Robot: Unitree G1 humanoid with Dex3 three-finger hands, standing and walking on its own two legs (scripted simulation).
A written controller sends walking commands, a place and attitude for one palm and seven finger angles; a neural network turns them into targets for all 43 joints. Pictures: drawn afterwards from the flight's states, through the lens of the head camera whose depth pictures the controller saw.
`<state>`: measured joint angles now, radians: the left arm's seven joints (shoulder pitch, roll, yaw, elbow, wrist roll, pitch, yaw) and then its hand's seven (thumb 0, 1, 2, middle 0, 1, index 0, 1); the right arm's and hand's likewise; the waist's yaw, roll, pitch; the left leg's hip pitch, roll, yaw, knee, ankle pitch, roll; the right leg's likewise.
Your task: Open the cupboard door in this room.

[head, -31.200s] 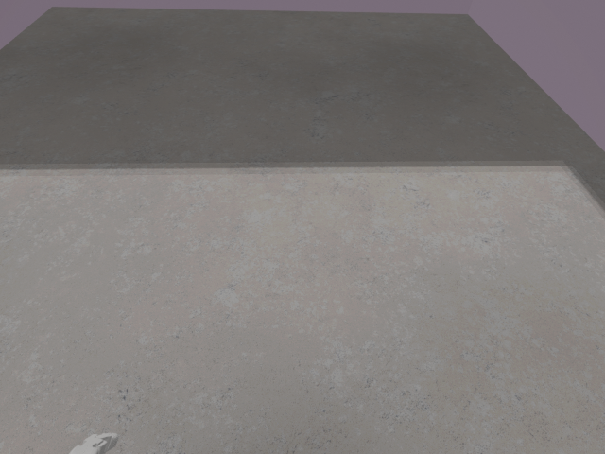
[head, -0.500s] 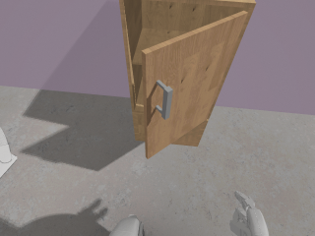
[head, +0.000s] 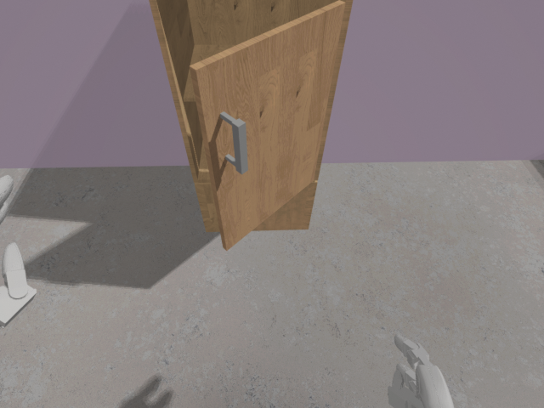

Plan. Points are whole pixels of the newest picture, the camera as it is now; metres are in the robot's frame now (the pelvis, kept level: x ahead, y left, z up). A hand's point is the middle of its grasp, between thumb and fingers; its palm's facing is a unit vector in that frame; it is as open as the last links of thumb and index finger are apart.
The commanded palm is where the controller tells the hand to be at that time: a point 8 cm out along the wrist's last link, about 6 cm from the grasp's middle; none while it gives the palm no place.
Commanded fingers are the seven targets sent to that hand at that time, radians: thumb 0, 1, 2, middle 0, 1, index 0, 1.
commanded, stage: stop stepping back and stand still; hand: left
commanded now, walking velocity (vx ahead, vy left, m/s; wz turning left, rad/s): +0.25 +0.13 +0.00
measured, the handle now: (234, 143) +0.60 +0.13 +0.01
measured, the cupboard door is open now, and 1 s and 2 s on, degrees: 43 43 43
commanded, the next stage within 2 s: let the arm hang, fingers relaxed in 0.90 s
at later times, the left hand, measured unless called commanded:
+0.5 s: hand out of the picture +0.16 +0.28 +0.16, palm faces +0.43 -0.77 -0.47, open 7.4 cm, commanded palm +0.11 +0.31 +0.18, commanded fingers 0.00 0.90 0.90 -0.20 -0.30 -0.20 -0.30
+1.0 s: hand out of the picture +0.16 +0.30 +0.16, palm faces +0.41 -0.78 -0.47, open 7.4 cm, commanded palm none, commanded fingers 0.00 0.90 0.90 -0.20 -0.30 -0.20 -0.30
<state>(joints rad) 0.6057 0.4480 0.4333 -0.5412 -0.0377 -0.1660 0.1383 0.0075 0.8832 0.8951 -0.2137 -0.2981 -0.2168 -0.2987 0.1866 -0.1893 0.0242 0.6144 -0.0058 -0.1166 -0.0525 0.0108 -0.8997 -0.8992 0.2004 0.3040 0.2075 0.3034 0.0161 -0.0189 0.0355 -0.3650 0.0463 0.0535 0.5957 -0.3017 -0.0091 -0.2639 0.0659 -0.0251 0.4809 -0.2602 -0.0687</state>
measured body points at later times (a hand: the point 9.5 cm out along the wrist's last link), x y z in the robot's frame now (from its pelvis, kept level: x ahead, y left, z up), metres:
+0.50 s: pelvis -0.03 +0.01 +0.00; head -0.04 +0.01 +0.45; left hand +0.13 +0.31 +0.18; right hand +0.11 -0.24 -0.09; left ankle -0.04 +0.12 -0.74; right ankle +0.00 -0.07 -0.74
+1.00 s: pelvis -0.04 +0.03 +0.01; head -0.02 +0.04 +0.45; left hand +0.14 +0.34 +0.18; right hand +0.13 -0.20 -0.08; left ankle -0.03 +0.12 -0.74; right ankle +0.00 -0.07 -0.74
